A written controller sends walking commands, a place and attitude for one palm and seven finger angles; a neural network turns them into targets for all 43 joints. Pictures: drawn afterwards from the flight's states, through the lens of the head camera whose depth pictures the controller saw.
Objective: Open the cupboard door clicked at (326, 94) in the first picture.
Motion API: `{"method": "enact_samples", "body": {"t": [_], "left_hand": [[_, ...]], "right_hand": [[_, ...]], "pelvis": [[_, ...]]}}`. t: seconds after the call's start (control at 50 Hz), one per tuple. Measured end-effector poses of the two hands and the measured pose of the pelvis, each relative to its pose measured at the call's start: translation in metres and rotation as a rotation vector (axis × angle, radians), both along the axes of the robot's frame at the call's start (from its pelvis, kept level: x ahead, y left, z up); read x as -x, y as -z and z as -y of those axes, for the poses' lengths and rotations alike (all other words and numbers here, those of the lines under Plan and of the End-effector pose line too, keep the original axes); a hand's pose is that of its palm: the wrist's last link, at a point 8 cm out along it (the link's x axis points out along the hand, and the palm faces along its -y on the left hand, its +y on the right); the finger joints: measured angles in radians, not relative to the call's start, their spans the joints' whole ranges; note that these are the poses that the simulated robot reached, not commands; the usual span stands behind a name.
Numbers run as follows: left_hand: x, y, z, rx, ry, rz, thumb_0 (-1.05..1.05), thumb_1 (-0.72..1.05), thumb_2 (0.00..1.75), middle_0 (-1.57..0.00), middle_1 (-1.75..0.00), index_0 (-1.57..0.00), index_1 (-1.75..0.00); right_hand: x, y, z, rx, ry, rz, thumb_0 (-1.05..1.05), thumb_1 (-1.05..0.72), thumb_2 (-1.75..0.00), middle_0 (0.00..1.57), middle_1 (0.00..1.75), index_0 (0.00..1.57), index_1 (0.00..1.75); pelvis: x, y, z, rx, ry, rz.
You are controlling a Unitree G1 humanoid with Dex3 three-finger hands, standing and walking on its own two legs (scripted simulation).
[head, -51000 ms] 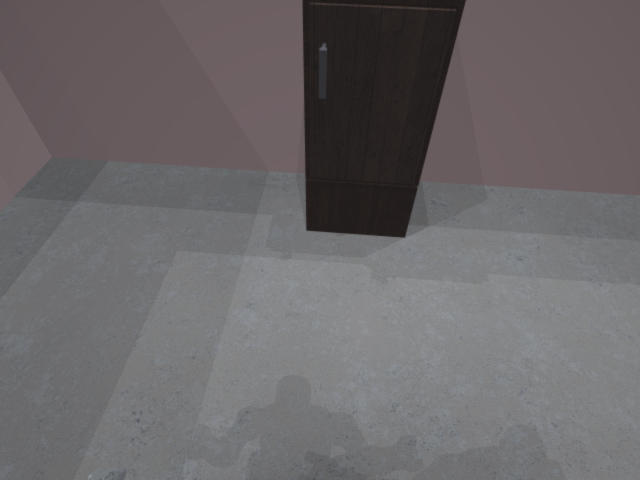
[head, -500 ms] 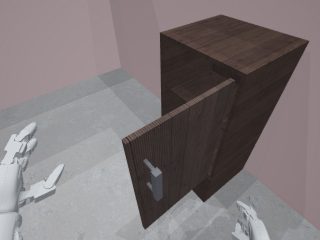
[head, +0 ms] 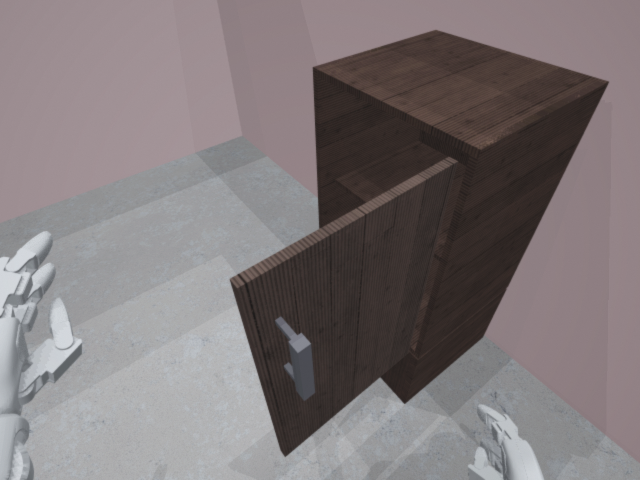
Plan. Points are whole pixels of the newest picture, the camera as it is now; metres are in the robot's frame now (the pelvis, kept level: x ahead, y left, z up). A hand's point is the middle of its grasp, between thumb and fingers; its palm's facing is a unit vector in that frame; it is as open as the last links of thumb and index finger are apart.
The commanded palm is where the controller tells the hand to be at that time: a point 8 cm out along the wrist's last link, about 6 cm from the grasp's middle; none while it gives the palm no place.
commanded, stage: step back with the hand held close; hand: left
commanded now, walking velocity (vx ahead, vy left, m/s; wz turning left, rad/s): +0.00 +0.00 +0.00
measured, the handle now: (294, 359) +0.29 +0.08 -0.03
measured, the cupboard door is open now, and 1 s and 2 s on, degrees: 92 92 92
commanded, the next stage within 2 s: stop stepping back and stand still in 1.52 s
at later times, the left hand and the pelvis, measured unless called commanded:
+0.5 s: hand (53, 366) +0.16 +0.27 +0.15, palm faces +0.36 -0.78 -0.51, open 7.4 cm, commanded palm +0.10 +0.31 +0.17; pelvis -0.04 +0.02 +0.00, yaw -2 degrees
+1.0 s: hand out of the picture +0.08 +0.29 +0.16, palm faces +0.47 -0.75 -0.46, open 7.4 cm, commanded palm +0.02 +0.33 +0.17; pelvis -0.12 +0.02 -0.03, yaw +1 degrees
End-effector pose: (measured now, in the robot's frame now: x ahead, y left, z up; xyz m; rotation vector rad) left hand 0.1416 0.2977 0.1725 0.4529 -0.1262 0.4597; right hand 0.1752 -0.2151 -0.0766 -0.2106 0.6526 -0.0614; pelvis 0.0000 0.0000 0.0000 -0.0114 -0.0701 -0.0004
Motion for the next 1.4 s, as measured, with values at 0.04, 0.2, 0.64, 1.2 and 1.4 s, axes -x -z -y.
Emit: {"method": "enact_samples", "body": {"t": [0.04, 0.2, 0.64, 1.2, 1.4], "left_hand": [[0.001, -0.001, 0.0, -0.001, -0.003, 0.004, 0.01, 0.89, 0.89, -0.21, -0.3, -0.21, -0.3], [0.001, -0.008, -0.002, -0.045, 0.004, 0.024, 0.01, 0.89, 0.89, -0.21, -0.3, -0.21, -0.3], [0.046, -0.005, -0.021, -0.15, 0.09, 0.025, 0.01, 0.89, 0.89, -0.21, -0.3, -0.21, -0.3], [0.145, -0.007, -0.023, -0.292, 0.02, 0.19, 0.01, 0.89, 0.89, -0.22, -0.3, -0.21, -0.3], [0.186, -0.004, -0.026, -0.189, 0.019, 0.22, 0.01, 0.89, 0.89, -0.21, -0.3, -0.21, -0.3]], "right_hand": [[0.001, 0.0, 0.0, -0.003, 0.0, 0.001, 0.01, -0.9, -0.9, 0.2, 0.3, 0.2, 0.3], [0.007, -0.001, 0.006, -0.003, 0.015, -0.011, 0.01, -0.9, -0.9, 0.2, 0.3, 0.21, 0.3], [0.085, -0.002, 0.009, 0.059, 0.14, -0.067, 0.01, -0.9, -0.9, 0.2, 0.3, 0.2, 0.3], [0.15, 0.034, 0.004, 0.076, 0.028, -0.063, 0.01, -0.9, -0.9, 0.2, 0.3, 0.21, 0.3], [0.166, 0.018, -0.009, 0.096, -0.025, -0.079, 0.01, -0.9, -0.9, 0.2, 0.3, 0.21, 0.3]], "pelvis": [[0.001, 0.0, 0.001, 0.0, 0.0, 0.003], [0.008, -0.001, 0.002, 0.008, 0.002, -0.022], [0.068, 0.008, -0.022, -0.006, 0.025, -0.058], [0.141, 0.042, -0.012, -0.002, -0.095, -0.028], [0.178, 0.03, -0.018, -0.015, -0.117, -0.062]]}}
